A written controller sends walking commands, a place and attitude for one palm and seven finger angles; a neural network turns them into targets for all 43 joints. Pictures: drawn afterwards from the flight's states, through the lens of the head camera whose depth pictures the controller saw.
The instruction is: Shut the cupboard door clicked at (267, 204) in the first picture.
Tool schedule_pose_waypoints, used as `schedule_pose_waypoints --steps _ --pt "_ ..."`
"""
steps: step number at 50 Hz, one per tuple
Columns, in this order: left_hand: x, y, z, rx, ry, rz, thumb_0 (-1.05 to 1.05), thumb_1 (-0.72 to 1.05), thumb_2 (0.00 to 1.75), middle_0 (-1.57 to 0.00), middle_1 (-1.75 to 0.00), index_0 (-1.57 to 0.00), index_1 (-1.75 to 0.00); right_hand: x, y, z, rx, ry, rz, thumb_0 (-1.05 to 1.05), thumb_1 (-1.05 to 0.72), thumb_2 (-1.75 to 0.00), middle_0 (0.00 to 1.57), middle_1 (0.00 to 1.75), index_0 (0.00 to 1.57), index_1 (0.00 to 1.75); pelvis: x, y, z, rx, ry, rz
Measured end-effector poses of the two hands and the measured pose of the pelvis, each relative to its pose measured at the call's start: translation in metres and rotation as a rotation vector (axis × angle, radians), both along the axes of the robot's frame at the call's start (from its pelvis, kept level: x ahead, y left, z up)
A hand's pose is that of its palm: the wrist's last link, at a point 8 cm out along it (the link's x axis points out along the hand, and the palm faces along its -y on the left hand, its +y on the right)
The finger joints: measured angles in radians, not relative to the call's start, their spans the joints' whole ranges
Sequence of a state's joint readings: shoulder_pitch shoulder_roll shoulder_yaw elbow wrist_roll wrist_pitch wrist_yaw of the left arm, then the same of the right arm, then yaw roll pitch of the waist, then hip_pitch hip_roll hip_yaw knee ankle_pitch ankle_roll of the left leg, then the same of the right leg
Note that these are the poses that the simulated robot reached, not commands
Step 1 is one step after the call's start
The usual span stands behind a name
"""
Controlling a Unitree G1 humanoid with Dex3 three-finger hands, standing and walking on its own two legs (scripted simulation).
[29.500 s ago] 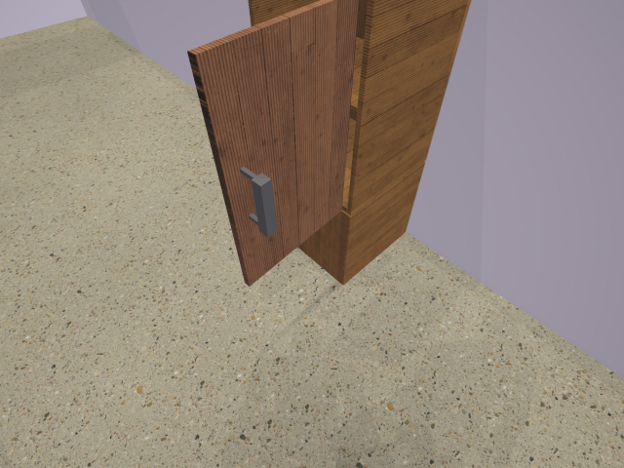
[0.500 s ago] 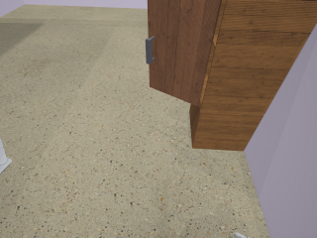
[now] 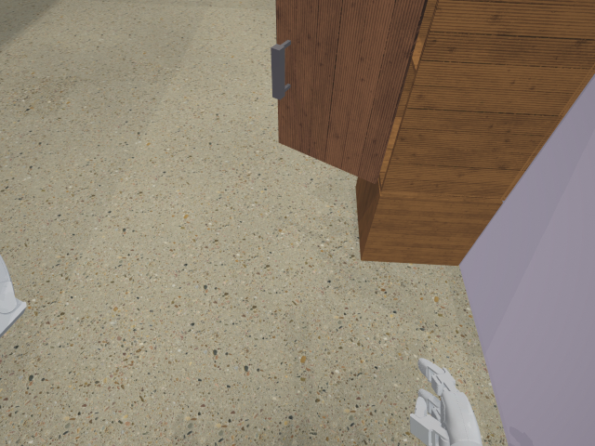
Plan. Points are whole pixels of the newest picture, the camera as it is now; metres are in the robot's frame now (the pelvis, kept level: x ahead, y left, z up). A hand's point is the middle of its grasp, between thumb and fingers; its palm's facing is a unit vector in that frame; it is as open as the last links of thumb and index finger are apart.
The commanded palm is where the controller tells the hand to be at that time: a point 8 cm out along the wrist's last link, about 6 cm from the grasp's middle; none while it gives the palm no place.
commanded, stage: stop stepping back and stand still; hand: left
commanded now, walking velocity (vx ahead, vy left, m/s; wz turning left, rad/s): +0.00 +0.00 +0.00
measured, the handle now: (282, 69) +1.04 +0.10 -0.05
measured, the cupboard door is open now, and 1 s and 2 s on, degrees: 61 61 61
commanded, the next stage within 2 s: let the arm hang, fingers relaxed in 0.14 s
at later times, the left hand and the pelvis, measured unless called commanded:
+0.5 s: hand out of the picture +0.09 +0.18 -0.14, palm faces -0.04 -0.98 -0.21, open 7.4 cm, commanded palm none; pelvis -0.02 +0.01 -0.01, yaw +2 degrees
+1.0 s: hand out of the picture -0.06 +0.21 -0.17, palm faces +0.03 -0.97 -0.24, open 7.4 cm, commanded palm none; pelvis -0.02 +0.02 +0.00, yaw +1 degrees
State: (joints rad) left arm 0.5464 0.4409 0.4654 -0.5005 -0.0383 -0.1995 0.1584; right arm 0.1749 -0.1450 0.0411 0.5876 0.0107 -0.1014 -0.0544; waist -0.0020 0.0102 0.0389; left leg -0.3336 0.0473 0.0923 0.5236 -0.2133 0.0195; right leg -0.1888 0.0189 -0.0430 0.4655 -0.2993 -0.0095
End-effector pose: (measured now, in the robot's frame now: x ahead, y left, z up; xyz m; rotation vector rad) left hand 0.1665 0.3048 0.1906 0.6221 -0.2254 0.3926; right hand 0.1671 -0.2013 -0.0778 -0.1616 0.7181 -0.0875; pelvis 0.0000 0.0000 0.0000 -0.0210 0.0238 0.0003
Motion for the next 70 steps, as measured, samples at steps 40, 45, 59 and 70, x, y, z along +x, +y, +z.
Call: schedule_pose_waypoints --steps 40,45,59,70 --pt "-0.235 -0.042 -0.325 -0.655 1.576 0.366 0.00 0.93 0.90 -0.20 -0.30 -0.20 -0.30 -0.202 -0.012 -0.062 -0.020 0.717 -0.101 0.01 -0.90 -0.90 0.20 0.30 0.20 0.30 -0.021 0.016 0.002 0.001 -0.040 0.029" --pt "-0.240 -0.038 -0.321 -0.642 1.584 0.386 0.00 0.92 0.90 -0.20 -0.30 -0.20 -0.30 -0.191 -0.003 -0.067 0.009 0.678 -0.105 0.01 -0.90 -0.90 0.20 0.30 0.20 0.30 -0.021 0.020 0.003 0.007 -0.054 0.018" --pt "-0.196 -0.063 -0.333 -0.687 1.514 0.261 0.00 0.90 0.90 -0.20 -0.30 -0.20 -0.30 -0.176 -0.009 -0.059 -0.018 0.636 -0.128 0.00 -0.91 -0.90 0.20 0.30 0.20 0.30 -0.017 0.022 0.005 0.016 -0.053 0.010" --pt "-0.182 -0.059 -0.330 -0.665 1.525 0.265 0.00 0.90 0.90 -0.20 -0.30 -0.20 -0.30 -0.180 -0.015 -0.058 -0.026 0.674 -0.144 0.00 -0.90 -0.90 0.20 0.30 0.20 0.30 -0.010 0.020 0.007 0.018 -0.048 0.007"
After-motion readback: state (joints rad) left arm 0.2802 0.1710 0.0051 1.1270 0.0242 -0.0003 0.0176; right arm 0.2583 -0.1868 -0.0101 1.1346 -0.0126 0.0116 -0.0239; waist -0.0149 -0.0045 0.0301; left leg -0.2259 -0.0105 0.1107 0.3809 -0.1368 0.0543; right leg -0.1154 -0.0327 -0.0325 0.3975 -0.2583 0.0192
